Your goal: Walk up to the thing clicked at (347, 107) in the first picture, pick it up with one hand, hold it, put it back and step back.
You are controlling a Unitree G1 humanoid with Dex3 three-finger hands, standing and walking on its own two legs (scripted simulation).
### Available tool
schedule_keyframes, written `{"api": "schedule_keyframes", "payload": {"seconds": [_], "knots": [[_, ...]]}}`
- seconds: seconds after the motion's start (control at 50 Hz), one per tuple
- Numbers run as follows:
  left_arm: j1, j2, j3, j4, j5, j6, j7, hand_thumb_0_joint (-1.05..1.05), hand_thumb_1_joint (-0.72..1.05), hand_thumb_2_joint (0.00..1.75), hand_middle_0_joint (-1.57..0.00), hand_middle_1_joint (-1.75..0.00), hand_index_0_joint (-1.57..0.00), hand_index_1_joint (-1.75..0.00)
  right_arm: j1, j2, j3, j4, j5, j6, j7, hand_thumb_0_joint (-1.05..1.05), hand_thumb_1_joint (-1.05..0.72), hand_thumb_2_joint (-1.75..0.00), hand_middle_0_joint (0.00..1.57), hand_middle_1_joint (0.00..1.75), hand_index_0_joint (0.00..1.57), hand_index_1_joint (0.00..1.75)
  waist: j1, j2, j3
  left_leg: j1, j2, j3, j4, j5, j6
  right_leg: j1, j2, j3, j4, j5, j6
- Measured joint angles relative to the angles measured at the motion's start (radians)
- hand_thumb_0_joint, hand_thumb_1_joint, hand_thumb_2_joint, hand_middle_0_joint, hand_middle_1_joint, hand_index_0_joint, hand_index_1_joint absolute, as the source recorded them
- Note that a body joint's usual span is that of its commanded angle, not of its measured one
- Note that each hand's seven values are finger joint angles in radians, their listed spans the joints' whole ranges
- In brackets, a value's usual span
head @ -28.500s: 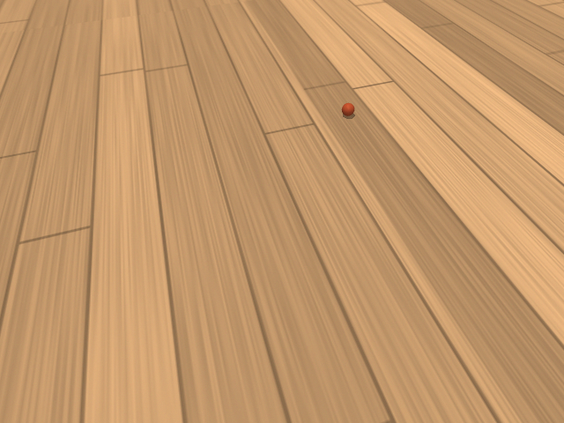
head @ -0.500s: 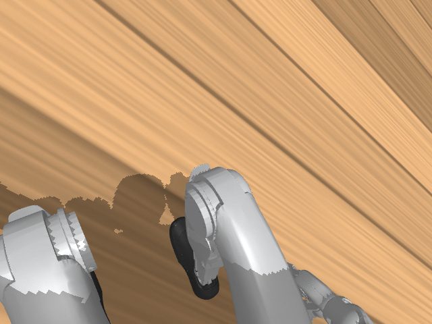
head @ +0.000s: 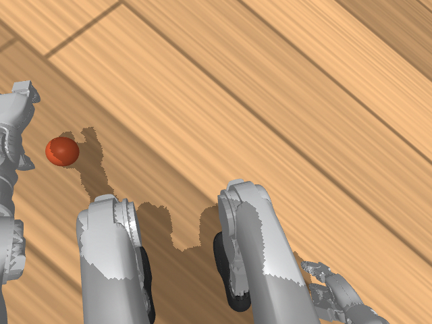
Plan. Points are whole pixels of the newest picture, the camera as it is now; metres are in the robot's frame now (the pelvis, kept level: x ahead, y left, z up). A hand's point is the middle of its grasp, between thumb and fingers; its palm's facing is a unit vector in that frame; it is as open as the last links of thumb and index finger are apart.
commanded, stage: withdraw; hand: left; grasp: from above
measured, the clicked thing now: (62, 151) +0.47 +0.32 -0.32
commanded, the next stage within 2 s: home in 0.30 s
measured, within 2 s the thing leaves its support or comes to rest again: neither
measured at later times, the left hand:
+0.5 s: hand (27, 130) +0.47 +0.33 -0.15, palm faces -0.32 -0.03 -0.95, open 13.8 cm
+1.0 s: hand out of the picture +0.29 +0.28 +0.05, palm faces -0.19 -0.71 -0.68, open 7.7 cm
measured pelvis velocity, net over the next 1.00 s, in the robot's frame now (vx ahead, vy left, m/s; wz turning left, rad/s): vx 0.01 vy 0.00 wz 0.10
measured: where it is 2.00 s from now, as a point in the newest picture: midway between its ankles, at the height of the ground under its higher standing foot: (189, 293)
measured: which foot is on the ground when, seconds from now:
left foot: down 0.00-1.00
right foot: down 0.00-1.00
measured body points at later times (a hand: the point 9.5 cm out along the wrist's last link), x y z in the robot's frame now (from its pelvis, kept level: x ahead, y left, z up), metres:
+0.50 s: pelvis +0.00 +0.00 -0.02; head +0.23 +0.07 +0.36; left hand +0.48 +0.33 -0.10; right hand +0.06 -0.25 -0.14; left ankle +0.09 +0.13 -0.32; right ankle +0.10 -0.11 -0.32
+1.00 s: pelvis +0.01 +0.00 +0.15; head +0.15 +0.06 +0.58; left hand +0.30 +0.32 +0.09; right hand +0.21 -0.24 +0.05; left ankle +0.09 +0.13 -0.32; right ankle +0.10 -0.11 -0.32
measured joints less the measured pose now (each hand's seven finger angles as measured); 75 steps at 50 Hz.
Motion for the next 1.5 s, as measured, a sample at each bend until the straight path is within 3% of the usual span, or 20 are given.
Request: {"api": "schedule_keyframes", "payload": {"seconds": [0.12, 0.22, 0.3, 0.4, 0.48, 0.56, 0.62, 0.74, 0.84, 1.0, 1.18, 1.24, 1.4, 1.5], "knots": [[-0.029, 0.046, 0.044, 0.054, 0.062, -0.098, -0.005, 0.01, -0.51, 1.01, -0.08, -1.01, -0.09, -1.00, 0.014, -0.023, 0.023, -0.011, -0.006, 0.031, -0.048, 0.00, -0.91, -0.90, 0.20, 0.30, 0.20, 0.30, -0.032, -0.036, 0.026, -0.012, -0.006, -0.008, 0.000, 0.024, -0.007, -0.013, -0.003, -0.008, 0.003, 0.022, -0.006], [-0.048, 0.085, 0.065, 0.099, 0.131, -0.151, 0.061, 0.01, -0.51, 1.01, -0.08, -1.01, -0.09, -1.00, 0.028, -0.030, 0.037, 0.011, -0.027, 0.050, -0.066, 0.00, -0.90, -0.90, 0.20, 0.30, 0.20, 0.30, -0.051, -0.057, 0.051, -0.058, -0.015, -0.016, 0.048, 0.035, -0.006, -0.049, -0.007, -0.013, 0.047, 0.026, -0.002], [-0.054, 0.090, 0.083, 0.112, 0.165, -0.162, 0.116, 0.00, -0.51, 1.00, -0.08, -1.01, -0.09, -1.00, 0.038, -0.016, 0.039, 0.031, -0.038, 0.054, -0.071, 0.00, -0.90, -0.89, 0.20, 0.30, 0.20, 0.30, -0.057, -0.060, 0.071, -0.095, -0.023, -0.018, 0.082, 0.041, -0.002, -0.074, -0.011, -0.015, 0.078, 0.024, 0.002], [-0.024, 0.066, 0.112, 0.059, 0.180, -0.135, 0.166, 0.00, -0.50, 0.99, -0.08, -1.00, -0.10, -0.99, 0.054, 0.022, 0.030, 0.047, -0.040, 0.044, -0.069, 0.00, -0.90, -0.89, 0.20, 0.30, 0.20, 0.30, -0.054, -0.044, 0.060, -0.124, -0.028, -0.013, 0.095, 0.039, 0.001, -0.100, -0.016, -0.010, 0.095, 0.014, 0.004], [0.021, 0.031, 0.128, -0.041, 0.149, -0.085, 0.176, 0.00, -0.47, 0.97, -0.11, -0.97, -0.12, -0.96, 0.061, 0.054, 0.009, 0.048, -0.028, 0.038, -0.066, 0.00, -0.90, -0.89, 0.20, 0.30, 0.20, 0.30, -0.039, -0.023, 0.029, -0.108, -0.023, -0.001, 0.069, 0.025, -0.001, -0.094, -0.015, 0.000, 0.076, 0.004, 0.005], [0.040, -0.010, 0.116, -0.085, 0.058, -0.017, 0.147, 0.01, -0.34, 0.94, -0.17, -0.85, -0.17, -0.84, 0.056, 0.071, -0.015, 0.049, -0.009, 0.036, -0.067, 0.00, -0.90, -0.89, 0.20, 0.30, 0.20, 0.30, -0.014, 0.003, -0.013, -0.055, -0.014, 0.013, 0.010, 0.011, -0.001, -0.053, -0.013, 0.011, 0.023, -0.004, 0.001], [0.093, -0.053, 0.105, -0.151, -0.034, 0.033, 0.078, 0.01, -0.21, 0.92, -0.20, -0.75, -0.19, -0.74, 0.060, 0.072, -0.043, 0.036, 0.014, 0.043, -0.068, 0.00, -0.90, -0.89, 0.20, 0.30, 0.20, 0.30, 0.010, 0.029, -0.052, -0.001, -0.011, 0.023, -0.051, 0.005, 0.000, -0.002, -0.014, 0.018, -0.036, -0.008, -0.001], [0.316, -0.149, 0.064, -0.400, -0.274, 0.111, -0.082, 0.01, 0.15, 0.92, -0.22, -0.59, -0.22, -0.59, 0.069, 0.042, -0.074, 0.001, 0.065, 0.066, -0.079, 0.00, -0.90, -0.89, 0.20, 0.30, 0.20, 0.30, 0.066, 0.050, -0.114, 0.152, -0.002, 0.051, -0.196, 0.000, 0.006, 0.139, -0.014, 0.041, -0.176, -0.006, -0.001], [0.513, -0.212, 0.058, -0.629, -0.440, 0.136, -0.151, 0.01, 0.48, 0.93, -0.22, -0.47, -0.22, -0.46, 0.056, 0.024, -0.096, -0.032, 0.094, 0.063, -0.110, 0.00, -0.90, -0.89, 0.20, 0.30, 0.20, 0.30, 0.101, 0.027, -0.126, 0.282, -0.005, 0.060, -0.315, 0.016, 0.004, 0.267, -0.019, 0.047, -0.293, 0.011, -0.005], [0.729, -0.293, 0.069, -0.837, -0.599, 0.213, -0.129, 0.01, 0.79, 0.91, -0.22, -0.35, -0.22, -0.34, -0.006, 0.024, -0.109, -0.063, 0.124, 0.023, -0.170, 0.00, -0.91, -0.90, 0.20, 0.30, 0.20, 0.30, 0.125, 0.006, -0.130, 0.494, -0.022, 0.064, -0.496, 0.050, -0.003, 0.484, -0.038, 0.046, -0.471, 0.038, -0.010], [0.947, -0.376, 0.047, -1.021, -0.869, 0.359, -0.122, 0.01, 0.88, 0.90, -0.21, -0.31, -0.21, -0.30, -0.024, 0.069, -0.076, -0.095, 0.138, -0.037, -0.226, 0.00, -0.91, -0.90, 0.20, 0.30, 0.20, 0.30, 0.124, 0.023, -0.134, 0.778, -0.026, 0.073, -0.725, 0.079, -0.005, 0.766, -0.046, 0.051, -0.701, 0.070, -0.014], [1.011, -0.404, 0.046, -1.066, -0.940, 0.393, -0.115, 0.01, 0.89, 0.90, -0.21, -0.31, -0.21, -0.30, -0.003, 0.085, -0.063, -0.104, 0.140, -0.053, -0.243, 0.00, -0.91, -0.90, 0.20, 0.30, 0.20, 0.30, 0.121, 0.028, -0.135, 0.878, -0.027, 0.075, -0.807, 0.089, -0.006, 0.866, -0.047, 0.052, -0.785, 0.082, -0.016], [1.166, -0.471, 0.069, -1.183, -1.068, 0.485, -0.099, 0.02, 0.90, 0.90, -0.20, -0.31, -0.21, -0.30, 0.092, 0.101, -0.038, -0.117, 0.142, -0.082, -0.301, 0.01, -0.91, -0.90, 0.20, 0.30, 0.20, 0.30, 0.106, 0.037, -0.128, 1.147, -0.028, 0.079, -1.030, 0.124, -0.008, 1.136, -0.050, 0.054, -1.017, 0.123, -0.020], [1.279, -0.505, 0.078, -1.283, -1.126, 0.539, -0.100, 0.02, 0.90, 0.90, -0.20, -0.30, -0.21, -0.30, 0.159, 0.094, -0.037, -0.129, 0.140, -0.097, -0.339, 0.01, -0.91, -0.90, 0.20, 0.30, 0.20, 0.30, 0.101, 0.044, -0.127, 1.304, -0.027, 0.082, -1.163, 0.149, -0.007, 1.297, -0.050, 0.055, -1.161, 0.156, -0.019]]}}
